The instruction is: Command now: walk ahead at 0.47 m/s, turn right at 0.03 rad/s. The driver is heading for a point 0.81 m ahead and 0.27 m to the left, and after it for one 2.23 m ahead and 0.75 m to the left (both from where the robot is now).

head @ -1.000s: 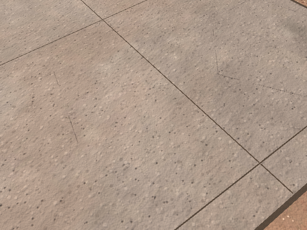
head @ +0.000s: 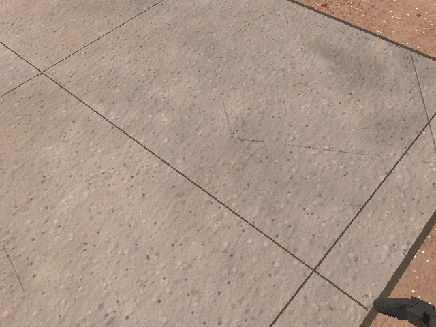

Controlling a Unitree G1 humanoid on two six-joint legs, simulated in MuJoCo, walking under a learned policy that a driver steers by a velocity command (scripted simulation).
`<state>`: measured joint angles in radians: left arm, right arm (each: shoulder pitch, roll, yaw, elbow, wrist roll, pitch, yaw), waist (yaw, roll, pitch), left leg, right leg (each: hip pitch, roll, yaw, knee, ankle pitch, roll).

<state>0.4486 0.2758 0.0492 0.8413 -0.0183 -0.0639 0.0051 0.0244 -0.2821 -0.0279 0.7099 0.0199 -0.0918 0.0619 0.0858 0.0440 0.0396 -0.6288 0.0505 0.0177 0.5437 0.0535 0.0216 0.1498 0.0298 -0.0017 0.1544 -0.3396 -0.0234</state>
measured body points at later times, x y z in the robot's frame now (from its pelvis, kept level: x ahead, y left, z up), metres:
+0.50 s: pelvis +0.29 +0.02 +0.01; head +0.31 +0.02 +0.46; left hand +0.49 +0.27 -0.08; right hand +0.31 -0.26 -0.11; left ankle +0.20 +0.12 -0.73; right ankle +0.48 -0.14 -0.69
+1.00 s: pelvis +0.56 +0.00 +0.01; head +0.58 +0.02 +0.46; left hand +0.52 +0.29 -0.12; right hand +0.81 -0.19 -0.08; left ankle +0.68 +0.19 -0.68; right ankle +0.50 -0.12 -0.73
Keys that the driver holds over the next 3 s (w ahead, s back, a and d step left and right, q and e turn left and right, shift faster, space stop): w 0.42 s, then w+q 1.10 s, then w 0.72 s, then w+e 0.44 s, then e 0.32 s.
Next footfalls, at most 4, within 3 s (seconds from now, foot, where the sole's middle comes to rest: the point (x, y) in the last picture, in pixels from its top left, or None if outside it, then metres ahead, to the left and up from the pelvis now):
0.08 left None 0.24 0.12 -0.77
0.60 right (293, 301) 0.54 -0.12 -0.77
1.12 left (198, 230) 0.76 0.19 -0.77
1.64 right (213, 151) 1.11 0.17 -0.77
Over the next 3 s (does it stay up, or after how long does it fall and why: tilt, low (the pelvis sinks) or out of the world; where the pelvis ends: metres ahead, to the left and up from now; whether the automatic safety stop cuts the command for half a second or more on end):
stays up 1.46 0.58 0.01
